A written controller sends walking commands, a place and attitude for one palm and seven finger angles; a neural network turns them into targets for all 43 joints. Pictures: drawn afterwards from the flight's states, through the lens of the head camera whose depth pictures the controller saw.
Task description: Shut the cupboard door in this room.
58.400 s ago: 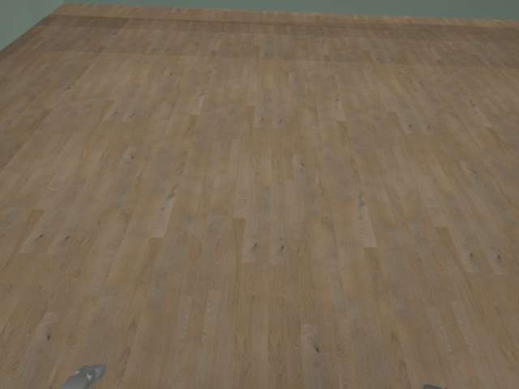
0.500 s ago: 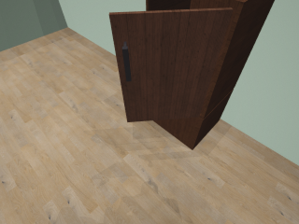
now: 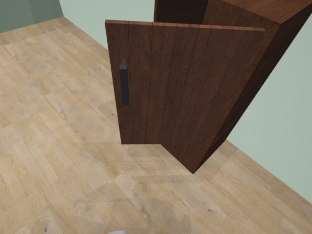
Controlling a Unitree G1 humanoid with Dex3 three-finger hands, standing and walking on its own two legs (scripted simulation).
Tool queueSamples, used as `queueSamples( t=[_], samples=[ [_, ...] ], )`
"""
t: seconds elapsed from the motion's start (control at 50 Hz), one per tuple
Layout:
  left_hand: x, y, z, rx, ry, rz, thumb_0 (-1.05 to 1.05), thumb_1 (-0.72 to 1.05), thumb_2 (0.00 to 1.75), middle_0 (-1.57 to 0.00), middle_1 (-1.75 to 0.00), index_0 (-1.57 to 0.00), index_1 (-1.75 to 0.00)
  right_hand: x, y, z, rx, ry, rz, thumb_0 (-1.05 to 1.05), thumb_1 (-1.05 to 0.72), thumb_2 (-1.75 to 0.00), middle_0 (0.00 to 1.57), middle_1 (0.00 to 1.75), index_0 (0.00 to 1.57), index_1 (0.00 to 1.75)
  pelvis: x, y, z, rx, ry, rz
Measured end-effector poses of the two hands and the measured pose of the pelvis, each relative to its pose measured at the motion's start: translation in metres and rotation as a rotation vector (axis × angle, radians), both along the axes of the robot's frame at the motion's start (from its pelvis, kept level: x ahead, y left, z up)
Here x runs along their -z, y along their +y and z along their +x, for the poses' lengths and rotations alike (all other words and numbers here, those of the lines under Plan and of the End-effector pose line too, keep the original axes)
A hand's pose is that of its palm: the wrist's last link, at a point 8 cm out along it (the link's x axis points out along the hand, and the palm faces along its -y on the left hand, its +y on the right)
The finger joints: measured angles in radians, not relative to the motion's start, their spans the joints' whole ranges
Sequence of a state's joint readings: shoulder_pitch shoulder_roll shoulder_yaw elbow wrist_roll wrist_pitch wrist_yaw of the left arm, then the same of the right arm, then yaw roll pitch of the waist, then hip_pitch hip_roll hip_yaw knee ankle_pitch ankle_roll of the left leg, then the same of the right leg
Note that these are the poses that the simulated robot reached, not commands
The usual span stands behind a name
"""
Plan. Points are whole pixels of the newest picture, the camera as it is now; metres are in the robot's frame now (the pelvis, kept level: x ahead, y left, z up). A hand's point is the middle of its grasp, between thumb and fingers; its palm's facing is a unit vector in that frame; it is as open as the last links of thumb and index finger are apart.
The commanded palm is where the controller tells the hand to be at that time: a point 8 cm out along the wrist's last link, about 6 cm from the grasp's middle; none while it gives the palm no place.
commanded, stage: come to a stop and stand still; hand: left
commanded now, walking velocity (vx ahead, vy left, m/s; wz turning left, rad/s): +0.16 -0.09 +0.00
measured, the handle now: (125, 82) +0.52 +0.13 +0.08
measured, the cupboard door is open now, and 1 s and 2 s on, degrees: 49 49 49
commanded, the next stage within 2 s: look again from close up in 1.46 s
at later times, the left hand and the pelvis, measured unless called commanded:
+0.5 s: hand (111, 223) +0.17 +0.13 -0.15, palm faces +0.06 -0.97 -0.23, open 7.3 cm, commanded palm none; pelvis +0.08 -0.05 +0.01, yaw +2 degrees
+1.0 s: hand out of the picture +0.04 +0.18 -0.16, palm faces +0.06 -0.97 -0.23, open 7.4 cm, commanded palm none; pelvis +0.04 -0.01 +0.01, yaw +1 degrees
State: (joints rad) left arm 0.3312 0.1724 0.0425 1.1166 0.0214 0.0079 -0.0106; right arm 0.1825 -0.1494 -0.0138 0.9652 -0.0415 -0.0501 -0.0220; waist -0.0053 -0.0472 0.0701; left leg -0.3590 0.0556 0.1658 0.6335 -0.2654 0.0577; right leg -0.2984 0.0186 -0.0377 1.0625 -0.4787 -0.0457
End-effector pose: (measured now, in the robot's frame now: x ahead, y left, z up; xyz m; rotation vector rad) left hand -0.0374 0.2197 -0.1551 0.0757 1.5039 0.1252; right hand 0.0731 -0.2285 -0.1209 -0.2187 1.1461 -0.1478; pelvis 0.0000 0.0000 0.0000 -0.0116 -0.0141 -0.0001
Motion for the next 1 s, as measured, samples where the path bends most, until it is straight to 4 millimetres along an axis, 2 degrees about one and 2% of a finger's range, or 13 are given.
queueSamples(
  t=[0.12,0.24,0.32,0.42,0.54,0.6,0.66,0.74,0.82,0.92,1.0],
  samples=[
    [-0.022,0.001,0.082,0.01,-0.132,0.036,0.01,0.91,0.9,-0.2,-0.3,-0.19,-0.3,-0.004,-0.013,-0.01,0.035,0.133,0.002,0.0,-0.93,-0.89,0.21,0.3,0.2,0.3,-0.016,-0.009,0.032,-0.013,0.012,-0.004],
    [-0.029,-0.019,0.152,0.037,-0.223,0.083,0.01,0.91,0.9,-0.2,-0.3,-0.19,-0.3,0.008,-0.036,-0.012,0.077,0.251,0.037,0.0,-0.92,-0.89,0.21,0.3,0.2,0.3,-0.013,-0.037,0.066,-0.023,0.01,0.011],
    [-0.025,-0.039,0.179,0.069,-0.236,0.104,0.0,0.91,0.9,-0.2,-0.3,-0.19,-0.3,0.023,-0.055,0.003,0.115,0.273,0.064,0.01,-0.92,-0.89,0.21,0.3,0.2,0.3,-0.004,-0.054,0.084,-0.018,0.019,0.024],
    [-0.034,-0.05,0.198,0.06,-0.261,0.11,0.0,0.92,0.9,-0.2,-0.3,-0.2,-0.3,0.02,-0.067,0.031,0.094,0.259,0.047,0.01,-0.92,-0.89,0.2,0.3,0.2,0.3,-0.01,-0.057,0.088,-0.031,0.028,0.031],
    [-0.034,-0.035,0.192,0.019,-0.28,0.113,0.0,0.91,0.9,-0.21,-0.3,-0.2,-0.3,0.004,-0.066,0.072,0.025,0.174,0.006,0.01,-0.91,-0.89,0.2,0.3,0.2,0.3,-0.015,-0.049,0.08,-0.047,0.036,0.031],
    [-0.026,-0.02,0.18,0.006,-0.273,0.108,0.0,0.91,0.9,-0.21,-0.3,-0.2,-0.3,-0.003,-0.058,0.089,-0.002,0.103,-0.017,0.01,-0.91,-0.89,0.2,0.3,0.2,0.3,-0.011,-0.039,0.074,-0.051,0.034,0.021],
    [-0.012,-0.001,0.165,-0.019,-0.26,0.096,0.0,0.9,0.9,-0.21,-0.3,-0.2,-0.3,-0.006,-0.046,0.094,-0.025,0.041,-0.044,0.0,-0.91,-0.89,0.2,0.3,0.2,0.3,-0.002,-0.025,0.069,-0.058,0.022,-0.002],
    [-0.012,0.014,0.141,-0.042,-0.209,0.095,0.01,0.91,0.9,-0.2,-0.3,-0.2,-0.3,-0.015,-0.027,0.087,-0.053,0.038,-0.053,0.0,-0.91,-0.89,0.2,0.3,0.2,0.3,-0.008,-0.016,0.064,-0.046,0.008,-0.003],
    [-0.018,0.021,0.116,-0.051,-0.162,0.098,0.01,0.91,0.9,-0.2,-0.3,-0.2,-0.3,-0.015,-0.011,0.076,-0.062,0.051,-0.031,0.0,-0.91,-0.89,0.2,0.3,0.2,0.3,-0.014,-0.011,0.058,-0.043,0.012,-0.004],
    [-0.024,0.018,0.09,-0.034,-0.11,0.104,0.01,0.91,0.9,-0.2,-0.3,-0.19,-0.3,-0.004,0.0,0.054,-0.032,0.074,0.023,0.0,-0.91,-0.89,0.21,0.3,0.2,0.3,-0.015,-0.008,0.05,-0.03,0.017,0.008],
    [-0.026,0.008,0.075,-0.01,-0.093,0.112,0.01,0.91,0.9,-0.2,-0.3,-0.19,-0.3,0.007,-0.003,0.031,0.025,0.099,0.057,0.0,-0.92,-0.89,0.21,0.3,0.2,0.3,-0.012,-0.01,0.042,-0.013,0.016,0.023]
  ],
)
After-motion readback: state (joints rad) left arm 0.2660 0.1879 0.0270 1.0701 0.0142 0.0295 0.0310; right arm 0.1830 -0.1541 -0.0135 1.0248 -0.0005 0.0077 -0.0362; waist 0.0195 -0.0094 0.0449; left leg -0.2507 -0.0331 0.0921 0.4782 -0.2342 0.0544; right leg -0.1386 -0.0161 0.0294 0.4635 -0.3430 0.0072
